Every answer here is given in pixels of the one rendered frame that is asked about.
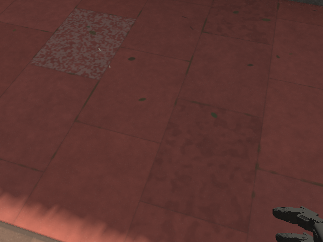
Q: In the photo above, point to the right robot hand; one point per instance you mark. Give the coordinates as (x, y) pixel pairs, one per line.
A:
(305, 218)

